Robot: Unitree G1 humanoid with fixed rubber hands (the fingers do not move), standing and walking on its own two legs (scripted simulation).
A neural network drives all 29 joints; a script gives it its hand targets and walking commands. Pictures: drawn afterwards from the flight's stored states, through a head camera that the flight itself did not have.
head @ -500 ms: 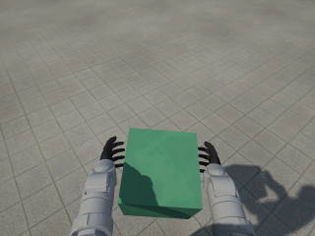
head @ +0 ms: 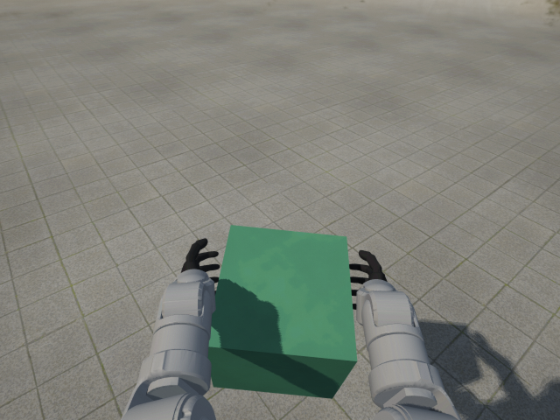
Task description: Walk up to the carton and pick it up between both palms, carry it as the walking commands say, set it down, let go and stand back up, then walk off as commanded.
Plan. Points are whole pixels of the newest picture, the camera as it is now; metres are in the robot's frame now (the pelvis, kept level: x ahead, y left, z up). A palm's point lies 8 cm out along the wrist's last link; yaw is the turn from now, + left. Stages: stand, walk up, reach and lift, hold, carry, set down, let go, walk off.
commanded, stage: reach and lift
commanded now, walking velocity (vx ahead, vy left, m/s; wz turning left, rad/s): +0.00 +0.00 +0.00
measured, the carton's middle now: (280, 310) +0.32 +0.01 -0.03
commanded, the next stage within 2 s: hold in 0.86 s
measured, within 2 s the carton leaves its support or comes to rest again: neither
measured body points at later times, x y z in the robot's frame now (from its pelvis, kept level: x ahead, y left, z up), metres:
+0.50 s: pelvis +0.01 +0.00 +0.00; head -0.05 +0.00 +0.45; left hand +0.32 +0.14 +0.05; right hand +0.31 -0.15 +0.04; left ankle +0.04 +0.13 -0.74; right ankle +0.03 -0.13 -0.74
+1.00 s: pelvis +0.01 -0.01 +0.00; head -0.04 -0.01 +0.45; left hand +0.31 +0.15 +0.04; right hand +0.31 -0.15 +0.04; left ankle +0.04 +0.13 -0.74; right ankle +0.03 -0.13 -0.74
